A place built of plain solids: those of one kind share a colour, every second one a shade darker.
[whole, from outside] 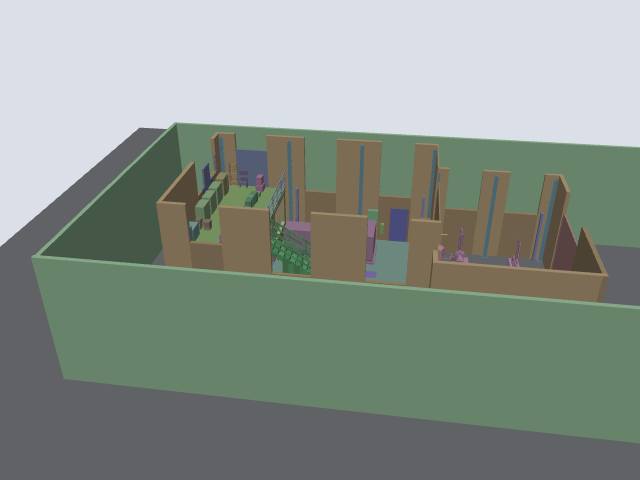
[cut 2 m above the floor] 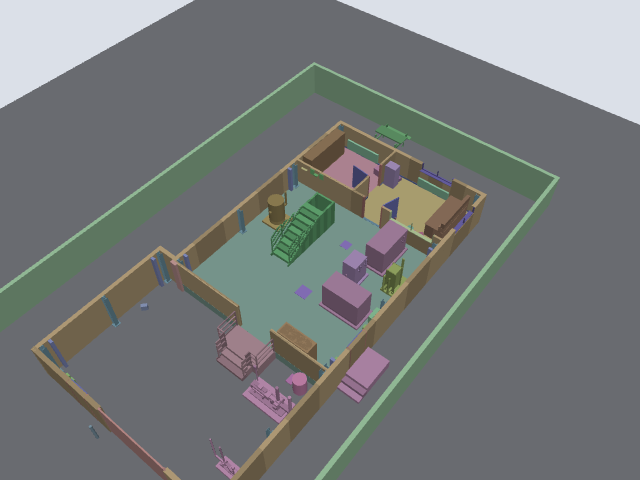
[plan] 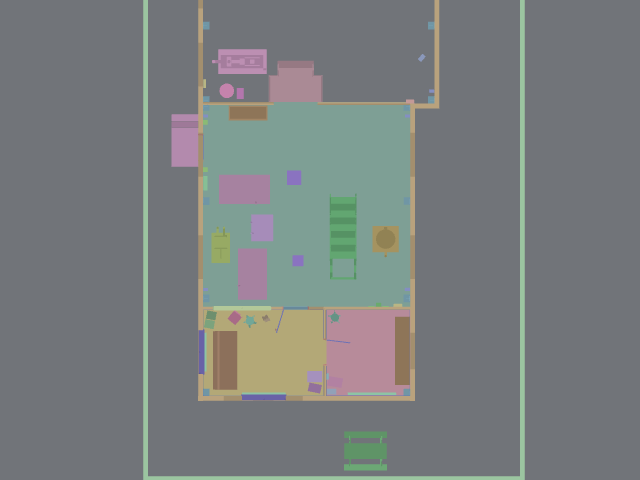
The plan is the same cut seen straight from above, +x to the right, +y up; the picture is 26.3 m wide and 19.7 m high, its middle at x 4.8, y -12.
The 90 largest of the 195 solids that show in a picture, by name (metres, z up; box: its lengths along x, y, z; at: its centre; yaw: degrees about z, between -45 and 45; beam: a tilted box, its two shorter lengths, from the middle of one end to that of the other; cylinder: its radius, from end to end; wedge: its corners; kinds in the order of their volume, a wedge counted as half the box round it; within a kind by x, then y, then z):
{
 "yard_bound_1": {"box": [0.2, 30.49, 6.16], "at": [-2.35, -6.65, 3.03]},
 "yard_bound_2": {"box": [15.66, 0.2, 6.16], "at": [5.37, -21.79, 3.03]},
 "yard_bound_3": {"box": [0.2, 30.49, 6.21], "at": [13.1, -6.65, 3.05]},
 "wall_1": {"box": [0.2, 1.11, 6.56], "at": [-0.1, -18.05, 3.23]},
 "wall_2": {"box": [0.2, 1.81, 1.66], "at": [-0.1, -16.6, 0.78]},
 "wall_3": {"box": [0.2, 0.91, 6.56], "at": [-0.1, -15.25, 3.23]},
 "wall_4": {"box": [0.2, 1.21, 6.56], "at": [-0.1, -14.2, 3.23]},
 "wall_5": {"box": [0.2, 1.81, 3.36], "at": [-0.1, -12.7, 1.63]},
 "wall_6": {"box": [0.2, 2.41, 6.56], "at": [-0.1, -10.6, 3.23]},
 "wall_7": {"box": [0.2, 1.81, 3.36], "at": [-0.1, -8.5, 1.63]},
 "wall_8": {"box": [0.2, 1.21, 6.56], "at": [-0.1, -7.0, 3.23]},
 "wall_9": {"box": [0.2, 0.71, 5.25], "at": [-0.1, -6.05, 2.58]},
 "wall_10": {"box": [0.2, 1.81, 2.85], "at": [-0.1, -4.8, 1.38]},
 "wall_11": {"box": [0.2, 1.41, 5.25], "at": [-0.1, -3.2, 2.58]},
 "wall_12": {"box": [0.2, 1.81, 2.85], "at": [-0.1, -1.6, 1.38]},
 "wall_13": {"box": [0.2, 0.91, 5.25], "at": [-0.1, -0.25, 2.58]},
 "wall_14": {"box": [1.06, 0.2, 6.56], "at": [0.33, -18.5, 3.23]},
 "wall_15": {"box": [2.21, 0.2, 5.25], "at": [0.9, 0.1, 2.58]},
 "wall_16": {"box": [0.76, 0.2, 4.66], "at": [1.23, -18.5, 2.28]},
 "wall_17": {"box": [2.9, 0.06, 6.56], "at": [1.45, -6.43, 3.23]},
 "wall_18": {"box": [2.9, 0.06, 5.25], "at": [1.45, -6.37, 2.58]},
 "wall_19": {"box": [2.41, 0.06, 0.97], "at": [1.6, -14.77, 0.97]},
 "wall_20": {"box": [0.46, 0.2, 1.66], "at": [1.82, -18.5, 0.78]},
 "wall_21": {"box": [0.86, 0.2, 1.66], "at": [2.48, -18.5, 0.78]},
 "wall_22": {"box": [0.51, 0.2, 1.66], "at": [3.15, -18.5, 0.78]},
 "wall_23": {"box": [0.71, 0.2, 4.66], "at": [3.75, -18.5, 2.28]},
 "wall_24": {"box": [0.91, 0.2, 6.56], "at": [4.55, -18.5, 3.23]},
 "wall_25": {"box": [0.72, 0.06, 2.84], "at": [4.7, -14.77, 1.91]},
 "wall_26": {"box": [0.06, 1.25, 3.26], "at": [4.97, -17.77, 1.58]},
 "wall_27": {"box": [0.06, 1.25, 3.26], "at": [4.97, -15.43, 1.58]},
 "wall_28": {"box": [3.8, 0.06, 6.56], "at": [6.6, -6.43, 3.23]},
 "wall_29": {"box": [3.86, 0.06, 5.25], "at": [6.63, -6.37, 2.58]},
 "wall_30": {"box": [3.56, 0.06, 3.38], "at": [6.72, -14.77, 1.64]},
 "wall_31": {"box": [3.5, 0.06, 3.26], "at": [6.75, -14.83, 1.58]},
 "wall_32": {"box": [3.7, 0.2, 6.56], "at": [6.85, -18.5, 3.23]},
 "wall_33": {"box": [4.11, 0.2, 5.25], "at": [7.65, 0.1, 2.58]},
 "wall_34": {"box": [0.2, 1.31, 6.56], "at": [8.6, -17.95, 3.23]},
 "wall_35": {"box": [0.2, 1.51, 4.66], "at": [8.6, -16.55, 2.28]},
 "wall_36": {"box": [0.2, 1.01, 6.56], "at": [8.6, -15.3, 3.23]},
 "wall_37": {"box": [0.2, 1.21, 6.56], "at": [8.6, -14.2, 3.23]},
 "wall_38": {"box": [0.2, 1.81, 3.36], "at": [8.6, -12.7, 1.63]},
 "wall_39": {"box": [0.2, 2.41, 6.56], "at": [8.6, -10.6, 3.23]},
 "wall_40": {"box": [0.2, 1.81, 3.36], "at": [8.6, -8.5, 1.63]},
 "wall_41": {"box": [0.2, 1.21, 6.56], "at": [8.6, -7.0, 3.23]},
 "wall_42": {"box": [1.2, 0.2, 5.25], "at": [9.1, -6.5, 2.58]},
 "wall_43": {"box": [0.2, 6.8, 5.25], "at": [9.6, -3.2, 2.58]},
 "raised_floor_engines_1": {"box": [8.63, 8.53, 0.56], "at": [4.25, -10.6, 0.23]},
 "raised_floor_control_1": {"box": [5.13, 3.73, 0.56], "at": [2.5, -16.6, 0.23]},
 "raised_floor_switch_1": {"box": [3.63, 3.73, 0.56], "at": [6.75, -16.6, 0.23]},
 "row_1": {"box": [1.48, 0.48, 2.04], "at": [1.85, -6.78, 1.63]},
 "row_2": {"box": [1.6, 0.6, 2.1], "at": [1.85, -6.78, 1.66]},
 "row_3": {"box": [0.6, 2.8, 2.1], "at": [8.18, -16.55, 1.66]},
 "screw_compressor_1": {"box": [2.1, 1.2, 0.15], "at": [1.7, -9.92, 0.54]},
 "screw_compressor_2": {"box": [1.88, 0.98, 0.15], "at": [1.7, -9.92, 0.64]},
 "screw_compressor_3": {"box": [1.9, 1.0, 1.45], "at": [1.7, -9.92, 1.44]},
 "screw_compressor_4": {"box": [1.2, 2.1, 0.15], "at": [2.03, -13.4, 0.54]},
 "screw_compressor_5": {"box": [1.0, 1.9, 1.45], "at": [2.03, -13.4, 1.44]},
 "raised_floor_deck_1": {"box": [8.56, 3.72, 0.2], "at": [4.25, -16.57, 3.31]},
 "door_landing_1": {"box": [2.2, 1.1, 0.56], "at": [3.8, -5.79, 0.23]},
 "door_landing_2": {"box": [1.5, 0.32, 0.39], "at": [3.8, -5.1, 0.14]},
 "control_desk_1": {"box": [0.18, 2.4, 0.29], "at": [0.5, -16.94, 1.73]},
 "control_desk_2": {"box": [0.27, 2.4, 0.3], "at": [0.55, -16.94, 1.43]},
 "control_desk_3": {"box": [0.5, 2.4, 0.79], "at": [0.66, -16.94, 0.85]},
 "control_desk_4": {"box": [0.46, 0.42, 0.79], "at": [1.14, -15.96, 0.85]},
 "filing_lateral_1": {"box": [0.9, 0.48, 1.05], "at": [2.21, -18.11, 3.89]},
 "filing_lateral_2": {"box": [0.9, 0.48, 1.05], "at": [3.35, -18.11, 3.89]},
 "filing_lateral_3": {"box": [0.9, 0.48, 1.05], "at": [4.45, -18.11, 3.89]},
 "air_vessel_1": {"box": [1.08, 1.08, 0.17], "at": [7.5, -11.96, 0.55]},
 "air_vessel_2": {"cylinder": 0.38, "from": [7.5, -11.96, 0.63], "to": [7.5, -11.96, 0.93]},
 "air_vessel_3": {"cylinder": 0.4, "from": [7.5, -11.96, 0.86], "to": [7.5, -11.96, 2.4]},
 "wall_over_deck_1": {"box": [0.1, 3.72, 2.22], "at": [-0.06, -16.57, 4.5]},
 "wall_over_deck_2": {"box": [0.91, 0.1, 2.22], "at": [2.48, -18.46, 4.5]},
 "cabinet_dryer_1": {"box": [0.9, 1.1, 0.15], "at": [2.43, -11.5, 0.54]},
 "cabinet_dryer_2": {"box": [0.7, 0.9, 1.2], "at": [2.43, -11.5, 1.31]},
 "yard_step_1": {"box": [1.1, 1.6, 0.5], "at": [-0.75, -8.2, 0.24]},
 "roller_shutter_1": {"box": [3.46, 0.06, 4.05], "at": [3.8, 0.12, 1.98]},
 "pump_unit_1": {"box": [1.04, 0.53, 0.2], "at": [0.87, -1.66, 0.05]},
 "pump_unit_2": {"box": [1.75, 0.54, 0.15], "at": [1.6, -4.68, 0.14]},
 "pump_unit_3": {"box": [1.99, 1.02, 0.2], "at": [1.62, -4.68, 0.05]},
 "cupboard_steel_low_1": {"box": [0.92, 0.45, 1.05], "at": [1.0, -18.11, 3.88]},
 "filing_tall_1": {"box": [0.62, 0.47, 1.37], "at": [4.58, -17.61, 1.15]},
 "plate_exchanger_1": {"box": [0.76, 1.24, 0.15], "at": [0.73, -12.32, 0.54]},
 "plate_exchanger_2": {"box": [0.42, 0.45, 1.36], "at": [0.73, -12.09, 1.48]},
 "filing_lateral_low_1": {"box": [0.9, 0.48, 0.73], "at": [6.27, -18.11, 3.72]},
 "pier_1": {"box": [0.34, 0.17, 5.25], "at": [8.5, -6.32, 2.58]},
 "drum_1": {"cylinder": 0.3, "from": [0.97, -5.88, 0.0], "to": [0.97, -5.88, 0.87]},
 "stair_openriser_1": {"box": [1.0, 0.1, 2.02], "at": [5.75, -13.58, 1.47]},
 "radiator_1": {"box": [2.0, 0.1, 0.6], "at": [6.93, -18.31, 0.96]},
 "archive_boxes_1": {"box": [0.4, 0.34, 0.85], "at": [0.34, -15.09, 0.89], "yaw": -10.2},
 "carton_1": {"box": [0.6, 0.4, 0.45], "at": [5.42, -17.83, 0.69], "yaw": -9.7}
}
